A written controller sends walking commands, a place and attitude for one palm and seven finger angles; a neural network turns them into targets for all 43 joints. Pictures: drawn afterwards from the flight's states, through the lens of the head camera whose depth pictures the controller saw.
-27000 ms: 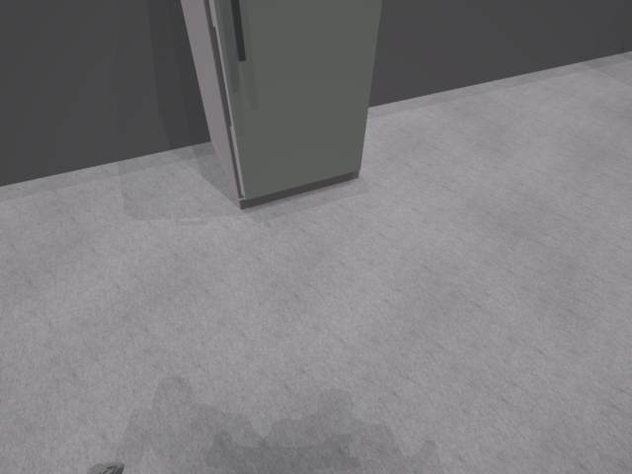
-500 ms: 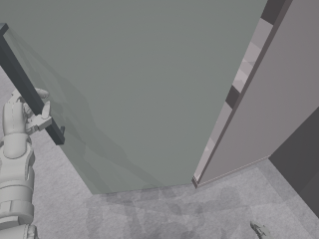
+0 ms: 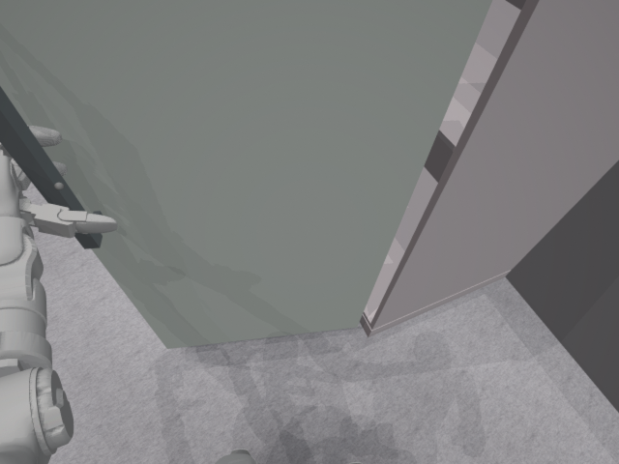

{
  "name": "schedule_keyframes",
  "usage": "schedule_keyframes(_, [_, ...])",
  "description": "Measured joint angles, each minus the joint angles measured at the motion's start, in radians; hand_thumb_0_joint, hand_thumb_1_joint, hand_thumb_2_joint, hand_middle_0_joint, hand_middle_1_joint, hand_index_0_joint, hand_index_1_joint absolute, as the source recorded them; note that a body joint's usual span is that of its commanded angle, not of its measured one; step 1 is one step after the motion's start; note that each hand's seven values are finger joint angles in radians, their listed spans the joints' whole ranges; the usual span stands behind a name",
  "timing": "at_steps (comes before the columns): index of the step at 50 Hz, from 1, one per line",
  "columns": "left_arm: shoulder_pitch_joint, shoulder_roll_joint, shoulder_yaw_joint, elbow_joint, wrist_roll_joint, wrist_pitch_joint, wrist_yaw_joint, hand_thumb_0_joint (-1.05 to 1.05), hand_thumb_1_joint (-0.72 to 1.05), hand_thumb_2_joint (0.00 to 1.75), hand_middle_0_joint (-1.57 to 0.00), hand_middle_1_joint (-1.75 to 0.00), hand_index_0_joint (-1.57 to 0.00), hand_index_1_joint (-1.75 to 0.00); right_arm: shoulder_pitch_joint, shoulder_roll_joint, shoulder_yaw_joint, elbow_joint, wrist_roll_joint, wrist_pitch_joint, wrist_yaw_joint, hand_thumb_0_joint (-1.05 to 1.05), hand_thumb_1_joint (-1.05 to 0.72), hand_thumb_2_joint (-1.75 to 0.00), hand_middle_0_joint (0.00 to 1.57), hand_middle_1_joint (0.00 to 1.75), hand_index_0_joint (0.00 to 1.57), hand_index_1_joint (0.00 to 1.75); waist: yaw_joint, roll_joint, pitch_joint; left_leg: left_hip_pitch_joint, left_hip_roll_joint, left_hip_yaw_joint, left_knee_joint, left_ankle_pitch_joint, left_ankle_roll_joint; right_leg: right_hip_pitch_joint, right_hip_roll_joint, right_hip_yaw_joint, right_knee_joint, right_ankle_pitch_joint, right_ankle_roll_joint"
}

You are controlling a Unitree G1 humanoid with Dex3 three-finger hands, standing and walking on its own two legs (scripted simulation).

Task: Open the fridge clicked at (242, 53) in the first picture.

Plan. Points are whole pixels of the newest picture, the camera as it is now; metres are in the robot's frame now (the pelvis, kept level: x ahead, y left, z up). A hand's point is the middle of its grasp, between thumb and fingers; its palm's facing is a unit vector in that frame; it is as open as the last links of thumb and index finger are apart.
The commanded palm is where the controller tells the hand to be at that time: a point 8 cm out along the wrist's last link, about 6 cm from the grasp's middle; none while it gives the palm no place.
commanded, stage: loosen the grip on the handle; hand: left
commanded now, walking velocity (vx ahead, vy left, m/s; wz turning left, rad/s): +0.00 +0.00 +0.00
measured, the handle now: (38, 148) +0.46 +0.33 +0.14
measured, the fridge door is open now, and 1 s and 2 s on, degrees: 74 70 70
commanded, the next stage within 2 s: slip the hand off the handle in 0.08 s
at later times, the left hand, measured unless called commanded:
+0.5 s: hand (14, 189) +0.42 +0.37 +0.11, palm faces +0.45 -0.85 -0.29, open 14.7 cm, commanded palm +0.38 +0.40 +0.12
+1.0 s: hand out of the picture +0.38 +0.38 +0.11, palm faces +0.42 -0.86 -0.28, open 14.7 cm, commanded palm +0.33 +0.42 +0.12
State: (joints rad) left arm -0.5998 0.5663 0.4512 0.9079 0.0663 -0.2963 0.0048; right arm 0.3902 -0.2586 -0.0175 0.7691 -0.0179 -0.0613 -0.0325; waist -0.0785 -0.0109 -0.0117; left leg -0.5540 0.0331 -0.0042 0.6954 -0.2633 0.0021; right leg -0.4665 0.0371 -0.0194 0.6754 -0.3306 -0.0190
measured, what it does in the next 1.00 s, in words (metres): stands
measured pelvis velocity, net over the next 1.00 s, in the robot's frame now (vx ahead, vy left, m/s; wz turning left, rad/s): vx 0.03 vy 0.01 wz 0.01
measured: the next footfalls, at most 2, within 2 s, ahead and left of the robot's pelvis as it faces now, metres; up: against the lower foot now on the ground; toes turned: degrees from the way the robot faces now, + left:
none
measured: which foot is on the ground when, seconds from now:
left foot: down 0.00-1.00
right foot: down 0.00-1.00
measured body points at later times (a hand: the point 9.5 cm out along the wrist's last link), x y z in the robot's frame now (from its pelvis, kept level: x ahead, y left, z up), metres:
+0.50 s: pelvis +0.05 +0.01 +0.00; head +0.11 +0.03 +0.45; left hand +0.39 +0.41 +0.12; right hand +0.15 -0.26 -0.11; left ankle +0.05 +0.12 -0.72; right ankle +0.01 -0.11 -0.72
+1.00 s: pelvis +0.03 +0.01 -0.01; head +0.09 +0.02 +0.44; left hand +0.36 +0.43 +0.12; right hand +0.10 -0.27 -0.12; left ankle +0.05 +0.12 -0.72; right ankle +0.01 -0.11 -0.72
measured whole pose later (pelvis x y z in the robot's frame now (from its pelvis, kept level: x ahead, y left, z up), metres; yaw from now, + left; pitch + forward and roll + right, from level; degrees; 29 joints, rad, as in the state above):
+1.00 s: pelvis +0.03 +0.01 -0.01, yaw +0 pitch +9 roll -2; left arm -0.36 0.64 0.59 0.71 -0.07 -0.22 -0.20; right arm 0.34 -0.28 0.00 0.70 0.01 -0.05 -0.08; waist -0.04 0.01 -0.05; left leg -0.59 0.03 -0.01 0.78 -0.34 0.01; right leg -0.48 0.04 -0.03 0.71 -0.39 -0.01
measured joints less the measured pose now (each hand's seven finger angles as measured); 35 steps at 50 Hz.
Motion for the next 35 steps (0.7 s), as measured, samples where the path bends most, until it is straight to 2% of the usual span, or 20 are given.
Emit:
schedule_keyframes(9, [0.108, -0.022, 0.016, -0.154, -0.041, 0.086, 0.004, -0.02, -0.54, 0.21, -0.31, -1.2, -0.33, -1.21, -0.04, 0.003, -0.003, -0.032, 0.002, 0.001, -0.014, 0.01, -0.91, -0.9, 0.2, 0.3, 0.2, 0.3, 0.011, 0.013, -0.02, 0.014, -0.002, 0.011, 0.006, -0.038, 0.003, 0.019, -0.003, 0.012, -0.011, -0.026, 0.008])
schedule_keyframes(14, [0.104, -0.01, 0.033, -0.154, -0.033, 0.106, -0.003, -0.02, -0.55, 0.21, -0.28, -1.17, -0.29, -1.17, -0.082, 0.001, 0.003, -0.041, -0.002, -0.006, -0.026, 0.0, -0.91, -0.9, 0.2, 0.3, 0.2, 0.3, 0.023, 0.01, -0.026, 0.001, -0.007, 0.003, 0.024, -0.058, 0.005, 0.013, -0.007, 0.004, -0.001, -0.045, 0.01])
schedule_keyframes(26, [0.164, 0.024, 0.068, -0.221, -0.07, 0.134, -0.089, -0.02, -0.55, 0.21, -0.26, -1.15, -0.26, -1.15, -0.11, -0.005, 0.005, -0.065, 0.008, -0.003, -0.037, 0.0, -0.91, -0.9, 0.2, 0.3, 0.2, 0.3, 0.051, 0.01, -0.037, 0.0, -0.009, -0.011, 0.038, -0.083, 0.005, 0.029, -0.007, -0.009, -0.012, -0.063, 0.011])
schedule_keyframes(35, [0.145, 0.082, 0.116, -0.156, -0.081, 0.101, -0.152, -0.02, -0.55, 0.21, -0.26, -1.15, -0.25, -1.15, -0.095, -0.01, 0.013, -0.052, 0.01, 0.003, -0.047, 0.0, -0.9, -0.9, 0.2, 0.3, 0.2, 0.3, 0.053, 0.012, -0.034, -0.026, -0.007, -0.022, 0.061, -0.087, 0.002, 0.008, -0.004, -0.02, 0.007, -0.067, 0.008])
